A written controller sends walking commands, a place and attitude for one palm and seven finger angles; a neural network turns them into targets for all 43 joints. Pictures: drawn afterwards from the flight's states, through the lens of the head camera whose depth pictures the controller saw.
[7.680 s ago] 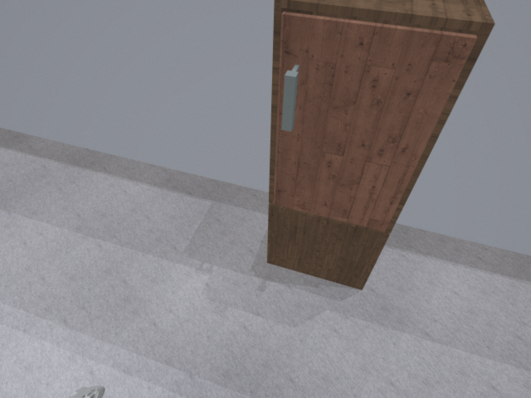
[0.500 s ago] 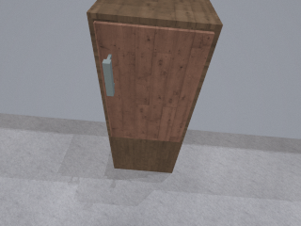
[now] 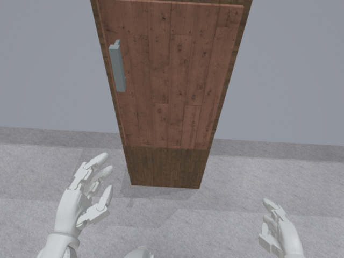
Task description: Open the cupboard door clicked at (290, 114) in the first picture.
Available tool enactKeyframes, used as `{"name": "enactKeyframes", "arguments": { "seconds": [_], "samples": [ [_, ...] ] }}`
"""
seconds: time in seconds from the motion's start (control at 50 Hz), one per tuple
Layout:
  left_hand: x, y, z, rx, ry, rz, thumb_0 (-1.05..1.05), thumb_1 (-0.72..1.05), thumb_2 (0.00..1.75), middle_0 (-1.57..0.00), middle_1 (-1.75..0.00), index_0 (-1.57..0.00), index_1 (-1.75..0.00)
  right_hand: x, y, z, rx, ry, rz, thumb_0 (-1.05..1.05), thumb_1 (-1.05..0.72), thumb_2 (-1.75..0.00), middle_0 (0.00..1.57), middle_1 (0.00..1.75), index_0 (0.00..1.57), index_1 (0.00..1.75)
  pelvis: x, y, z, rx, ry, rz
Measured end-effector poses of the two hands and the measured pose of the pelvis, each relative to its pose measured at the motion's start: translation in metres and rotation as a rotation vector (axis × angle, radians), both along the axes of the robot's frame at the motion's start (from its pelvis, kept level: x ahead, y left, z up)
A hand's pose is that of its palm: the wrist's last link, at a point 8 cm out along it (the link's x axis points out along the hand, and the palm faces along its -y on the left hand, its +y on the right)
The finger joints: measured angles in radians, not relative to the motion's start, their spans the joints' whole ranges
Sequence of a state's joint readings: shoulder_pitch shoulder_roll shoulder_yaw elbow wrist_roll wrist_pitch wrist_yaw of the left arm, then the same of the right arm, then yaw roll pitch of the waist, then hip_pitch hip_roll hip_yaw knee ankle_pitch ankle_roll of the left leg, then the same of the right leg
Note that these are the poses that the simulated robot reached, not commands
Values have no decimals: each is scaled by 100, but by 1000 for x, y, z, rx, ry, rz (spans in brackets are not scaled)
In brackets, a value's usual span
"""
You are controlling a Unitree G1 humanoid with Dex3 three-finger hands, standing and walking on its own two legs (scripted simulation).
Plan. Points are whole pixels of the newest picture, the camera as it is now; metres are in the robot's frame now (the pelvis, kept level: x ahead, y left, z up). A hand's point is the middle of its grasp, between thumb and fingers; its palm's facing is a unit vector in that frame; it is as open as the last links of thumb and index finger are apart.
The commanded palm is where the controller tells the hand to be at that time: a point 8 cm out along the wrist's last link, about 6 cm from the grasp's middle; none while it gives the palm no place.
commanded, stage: raise the hand with hooked fingers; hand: left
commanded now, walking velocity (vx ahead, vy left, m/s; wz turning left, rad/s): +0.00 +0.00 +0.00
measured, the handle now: (119, 66) +0.61 +0.19 +0.14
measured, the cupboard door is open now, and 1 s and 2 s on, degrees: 0 0 0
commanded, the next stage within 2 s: move the hooked fingers beside the handle in 1.76 s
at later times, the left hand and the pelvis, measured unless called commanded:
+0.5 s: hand (71, 192) +0.24 +0.22 +0.08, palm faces +0.03 -1.00 -0.05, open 11.1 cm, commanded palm +0.21 +0.27 +0.08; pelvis +0.02 -0.01 +0.01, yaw +1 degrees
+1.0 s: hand (42, 158) +0.28 +0.27 +0.13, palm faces +0.04 -1.00 -0.05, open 13.7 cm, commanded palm +0.25 +0.32 +0.14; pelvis +0.03 +0.01 +0.03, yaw +2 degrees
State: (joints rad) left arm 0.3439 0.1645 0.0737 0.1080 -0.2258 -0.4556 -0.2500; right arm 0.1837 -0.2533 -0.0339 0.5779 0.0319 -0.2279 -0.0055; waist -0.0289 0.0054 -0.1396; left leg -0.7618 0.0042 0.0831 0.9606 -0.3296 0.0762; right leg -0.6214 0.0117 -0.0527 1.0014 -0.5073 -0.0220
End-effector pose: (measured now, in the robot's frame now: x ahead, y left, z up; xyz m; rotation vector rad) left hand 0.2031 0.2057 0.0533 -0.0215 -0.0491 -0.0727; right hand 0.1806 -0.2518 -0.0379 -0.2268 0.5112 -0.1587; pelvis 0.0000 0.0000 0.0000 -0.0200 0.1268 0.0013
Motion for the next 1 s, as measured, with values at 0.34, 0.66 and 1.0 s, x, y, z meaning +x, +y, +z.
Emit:
{"name": "enactKeyframes", "arguments": {
  "seconds": [0.34, 0.66, 1.0],
  "samples": [
    [-19, 43, 7, 88, 35, 73, 1, 31, 64, -24, -68, -24, -68, 29, 30, -32, 18, 101, 116, 1, -90, -90, 20, 30, 20, 30, 10, -16, -12, -61, 46, 49],
    [24, 76, 37, 75, 64, 88, 0, -7, 48, -27, -92, -27, -92, -11, 3, -16, -22, 190, -27, 2, -90, -90, 20, 30, 20, 30, 29, 1, 15, -36, 24, 18],
    [53, 119, 78, 66, 28, 112, -1, -43, 32, -29, -116, -29, -116, 24, 39, 21, -13, 72, 57, 2, -90, -90, 20, 30, 20, 30, 28, 13, 33, -39, -53, 33]
  ]
}}
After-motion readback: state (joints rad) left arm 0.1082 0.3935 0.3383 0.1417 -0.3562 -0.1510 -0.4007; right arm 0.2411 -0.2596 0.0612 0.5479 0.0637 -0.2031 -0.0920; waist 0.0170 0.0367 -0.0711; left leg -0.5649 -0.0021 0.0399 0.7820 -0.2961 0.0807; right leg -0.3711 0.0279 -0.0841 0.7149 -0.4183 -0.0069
